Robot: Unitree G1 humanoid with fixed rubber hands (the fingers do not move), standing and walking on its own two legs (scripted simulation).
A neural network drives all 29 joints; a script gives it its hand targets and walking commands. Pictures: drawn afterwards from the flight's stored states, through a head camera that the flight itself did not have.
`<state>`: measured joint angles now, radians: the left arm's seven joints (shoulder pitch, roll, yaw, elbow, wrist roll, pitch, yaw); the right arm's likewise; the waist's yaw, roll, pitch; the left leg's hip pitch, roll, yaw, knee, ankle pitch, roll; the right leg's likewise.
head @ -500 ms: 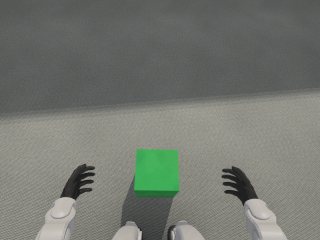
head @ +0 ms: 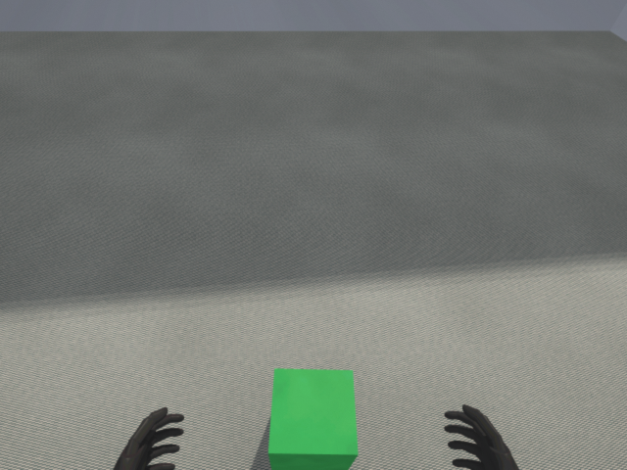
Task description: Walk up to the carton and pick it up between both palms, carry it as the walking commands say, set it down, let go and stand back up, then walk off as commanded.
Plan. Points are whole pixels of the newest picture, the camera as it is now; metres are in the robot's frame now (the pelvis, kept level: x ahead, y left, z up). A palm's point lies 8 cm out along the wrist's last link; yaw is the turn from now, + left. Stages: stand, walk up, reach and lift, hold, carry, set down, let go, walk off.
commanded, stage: let go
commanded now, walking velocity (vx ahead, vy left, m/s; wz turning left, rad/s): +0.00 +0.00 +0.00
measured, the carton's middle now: (311, 422) +0.36 -0.02 -0.65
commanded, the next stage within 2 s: stand in 0.10 s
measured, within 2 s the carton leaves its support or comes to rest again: neither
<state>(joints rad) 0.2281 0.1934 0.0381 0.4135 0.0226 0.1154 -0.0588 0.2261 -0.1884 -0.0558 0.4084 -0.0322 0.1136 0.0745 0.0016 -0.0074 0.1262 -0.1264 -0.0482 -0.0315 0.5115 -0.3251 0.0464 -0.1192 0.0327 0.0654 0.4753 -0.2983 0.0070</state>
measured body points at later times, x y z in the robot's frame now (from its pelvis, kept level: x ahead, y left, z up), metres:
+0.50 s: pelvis +0.05 +0.00 -0.01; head -0.10 +0.01 +0.42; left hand +0.08 +0.24 -0.15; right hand +0.09 -0.25 -0.14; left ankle -0.03 +0.09 -0.74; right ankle -0.02 -0.13 -0.74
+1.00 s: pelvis +0.02 +0.00 -0.01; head -0.07 +0.01 +0.43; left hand -0.04 +0.20 -0.18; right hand -0.04 -0.21 -0.17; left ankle -0.03 +0.09 -0.74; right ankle -0.02 -0.13 -0.74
